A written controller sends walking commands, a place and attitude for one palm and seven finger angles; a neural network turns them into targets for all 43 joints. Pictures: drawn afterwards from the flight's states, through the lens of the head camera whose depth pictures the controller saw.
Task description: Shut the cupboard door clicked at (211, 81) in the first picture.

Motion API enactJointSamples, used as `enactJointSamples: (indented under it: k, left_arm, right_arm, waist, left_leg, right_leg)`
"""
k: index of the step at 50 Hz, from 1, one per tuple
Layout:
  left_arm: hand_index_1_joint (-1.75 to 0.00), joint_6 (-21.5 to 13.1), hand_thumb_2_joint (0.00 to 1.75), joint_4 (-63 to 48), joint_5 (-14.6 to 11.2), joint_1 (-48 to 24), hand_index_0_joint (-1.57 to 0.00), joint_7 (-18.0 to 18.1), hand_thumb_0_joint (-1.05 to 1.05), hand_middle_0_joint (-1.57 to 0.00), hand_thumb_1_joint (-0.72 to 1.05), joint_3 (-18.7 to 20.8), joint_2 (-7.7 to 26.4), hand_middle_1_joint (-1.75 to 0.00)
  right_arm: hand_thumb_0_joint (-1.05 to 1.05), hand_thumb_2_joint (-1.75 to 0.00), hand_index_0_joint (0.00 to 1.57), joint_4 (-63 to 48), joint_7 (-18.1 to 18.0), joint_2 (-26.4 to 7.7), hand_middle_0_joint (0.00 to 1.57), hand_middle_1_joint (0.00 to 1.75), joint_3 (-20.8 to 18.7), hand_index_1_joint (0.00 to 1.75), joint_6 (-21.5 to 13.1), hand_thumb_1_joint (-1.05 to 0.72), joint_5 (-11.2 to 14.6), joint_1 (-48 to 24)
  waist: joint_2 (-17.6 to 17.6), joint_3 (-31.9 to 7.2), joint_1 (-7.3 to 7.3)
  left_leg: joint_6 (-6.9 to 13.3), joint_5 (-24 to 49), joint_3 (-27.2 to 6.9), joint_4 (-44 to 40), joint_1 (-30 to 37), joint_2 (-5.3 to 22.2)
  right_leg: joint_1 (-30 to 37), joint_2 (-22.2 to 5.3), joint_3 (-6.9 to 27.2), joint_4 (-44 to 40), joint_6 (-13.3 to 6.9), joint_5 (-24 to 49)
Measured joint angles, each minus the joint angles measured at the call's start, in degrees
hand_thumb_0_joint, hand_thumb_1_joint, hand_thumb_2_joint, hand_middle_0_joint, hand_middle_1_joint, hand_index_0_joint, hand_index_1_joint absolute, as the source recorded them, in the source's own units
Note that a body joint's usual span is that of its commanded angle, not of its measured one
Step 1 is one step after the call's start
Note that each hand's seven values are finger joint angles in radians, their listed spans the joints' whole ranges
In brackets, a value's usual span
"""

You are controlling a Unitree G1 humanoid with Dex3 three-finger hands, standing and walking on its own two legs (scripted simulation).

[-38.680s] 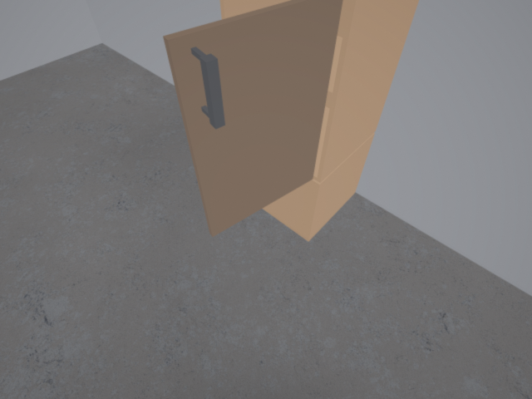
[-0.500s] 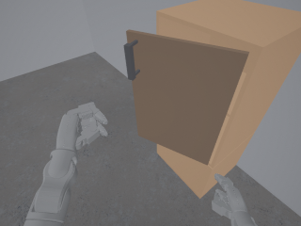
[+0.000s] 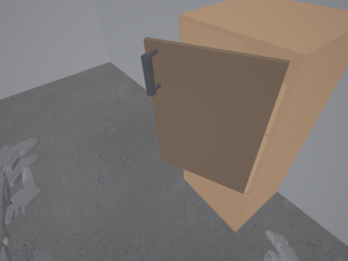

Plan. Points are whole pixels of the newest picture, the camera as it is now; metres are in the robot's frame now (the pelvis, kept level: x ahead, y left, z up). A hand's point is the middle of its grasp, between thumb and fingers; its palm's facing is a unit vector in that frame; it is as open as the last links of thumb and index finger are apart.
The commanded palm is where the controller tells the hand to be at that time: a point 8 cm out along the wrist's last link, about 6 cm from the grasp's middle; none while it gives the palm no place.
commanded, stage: draw the hand back to the body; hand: left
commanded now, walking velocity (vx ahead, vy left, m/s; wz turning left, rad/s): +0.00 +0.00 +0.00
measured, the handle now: (152, 73) +0.62 +0.14 +0.15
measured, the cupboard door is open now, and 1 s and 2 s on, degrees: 24 24 24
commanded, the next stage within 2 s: step back with the hand held close in 0.34 s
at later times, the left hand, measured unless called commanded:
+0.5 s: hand (39, 191) +0.19 +0.26 +0.16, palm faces +0.44 -0.80 -0.41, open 7.4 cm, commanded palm +0.14 +0.30 +0.17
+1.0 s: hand (13, 210) +0.15 +0.29 +0.16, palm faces +0.38 -0.78 -0.50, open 7.4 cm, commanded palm +0.09 +0.32 +0.17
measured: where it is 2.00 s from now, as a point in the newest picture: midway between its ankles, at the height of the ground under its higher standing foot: outside the picture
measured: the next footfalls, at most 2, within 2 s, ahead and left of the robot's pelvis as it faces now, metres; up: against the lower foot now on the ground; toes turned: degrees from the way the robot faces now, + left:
right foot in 1.76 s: -0.24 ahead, -0.12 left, +0.00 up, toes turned +0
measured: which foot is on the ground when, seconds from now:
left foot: down 0.00-1.00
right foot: down 0.00-1.00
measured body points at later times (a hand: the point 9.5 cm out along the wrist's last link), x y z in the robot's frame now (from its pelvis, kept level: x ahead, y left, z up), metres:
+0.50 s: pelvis +0.00 +0.00 +0.00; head -0.02 -0.03 +0.45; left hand +0.16 +0.30 +0.18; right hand +0.19 -0.22 -0.09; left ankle -0.01 +0.09 -0.74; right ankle -0.04 -0.11 -0.74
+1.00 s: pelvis -0.05 +0.02 -0.01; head -0.05 +0.02 +0.44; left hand +0.12 +0.32 +0.18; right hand +0.12 -0.22 -0.09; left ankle -0.01 +0.09 -0.74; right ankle -0.04 -0.11 -0.74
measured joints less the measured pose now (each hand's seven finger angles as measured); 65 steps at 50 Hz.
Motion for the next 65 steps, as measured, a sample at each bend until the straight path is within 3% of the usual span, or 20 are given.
enactJointSamples:
  k: [8,24,31,43,65]
  left_arm:
    - [-0.35,-0.2,0.90,0.7,0.5,-2.4,-0.25,1.1,0.02,-0.26,0.89,-1.0,-2.1,-0.35]
    - [-0.30,0.3,0.90,0.1,0.2,-2.1,-0.21,0.3,0.01,-0.22,0.89,-0.7,-1.1,-0.31]
    - [-0.30,-2.5,0.90,-1.2,0.7,0.0,-0.21,0.7,0.01,-0.21,0.89,1.1,0.7,-0.31]
    - [-0.30,-2.5,0.90,-5.7,0.3,3.7,-0.21,1.7,0.01,-0.22,0.89,2.9,5.3,-0.31]
    - [-0.30,-8.6,0.90,-6.7,3.3,0.7,-0.21,3.8,0.01,-0.22,0.88,5.3,2.5,-0.31]
  right_arm:
    - [0.02,-0.90,0.19,0.2,-0.6,-0.4,0.20,0.30,-0.1,0.30,-2.3,-0.90,-0.2,-1.8]
    - [0.01,-0.90,0.20,-0.2,-0.2,1.7,0.20,0.30,1.3,0.30,-1.8,-0.90,-0.6,-1.7]
    - [0.01,-0.90,0.20,-1.2,-0.3,0.0,0.20,0.30,0.1,0.30,1.2,-0.90,-0.1,-1.9]
    - [0.01,-0.90,0.20,-4.8,-1.5,-0.3,0.20,0.30,-1.3,0.30,4.7,-0.90,0.6,-2.2]
    - [0.01,-0.90,0.20,-2.3,-1.0,1.4,0.21,0.30,0.4,0.30,-1.0,-0.90,-0.7,2.1]
  waist:
    - [-0.2,0.5,1.48]
    - [-0.4,0.7,0.83]
    - [0.3,-0.5,-0.93]
    - [-2.1,-0.2,-2.90]
    - [-3.5,0.4,-2.80]
  left_leg:
    - [0.0,0.4,-0.9,0.1,0.0,-0.3]
    - [-0.4,0.4,-0.4,-0.4,0.4,0.3]
    - [0.1,-0.9,-0.4,3.6,-5.6,0.7]
    - [1.5,0.0,1.9,5.8,-10.0,-0.5]
    - [2.1,0.5,0.3,13.6,-18.6,0.2]
  right_leg:
    - [0.3,-0.3,-1.0,0.2,-0.1,0.0]
    - [0.6,0.3,-0.4,-0.6,-0.4,0.4]
    - [-4.6,0.7,-0.4,1.5,0.0,0.1]
    - [-11.2,-0.8,1.6,7.4,1.5,-0.3]
    - [-17.8,0.7,0.8,13.3,1.2,1.9]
